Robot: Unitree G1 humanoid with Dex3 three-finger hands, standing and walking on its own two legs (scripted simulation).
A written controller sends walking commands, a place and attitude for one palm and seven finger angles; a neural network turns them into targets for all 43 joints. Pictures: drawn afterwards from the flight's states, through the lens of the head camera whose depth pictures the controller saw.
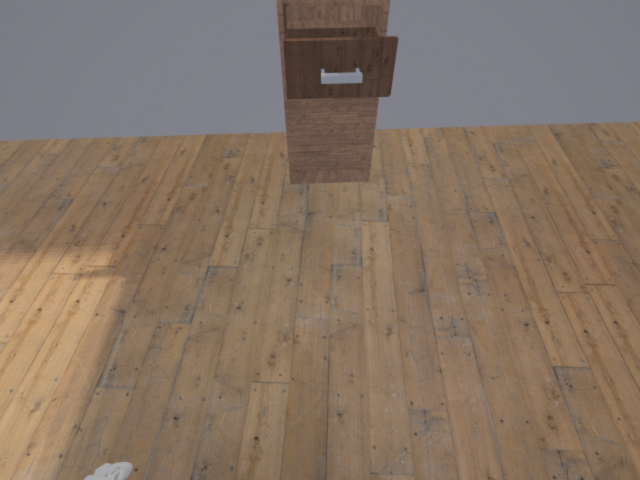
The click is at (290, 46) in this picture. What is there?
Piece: drawer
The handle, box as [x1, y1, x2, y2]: [321, 68, 362, 83]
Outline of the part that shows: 362,75 358,68 356,68 355,72 349,73 325,73 323,69 321,69 321,83 361,82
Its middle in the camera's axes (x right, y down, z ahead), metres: +0.06 -0.51 +1.20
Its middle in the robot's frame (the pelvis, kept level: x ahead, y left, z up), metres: +1.23 +0.00 -0.07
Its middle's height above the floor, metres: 0.70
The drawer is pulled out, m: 0.29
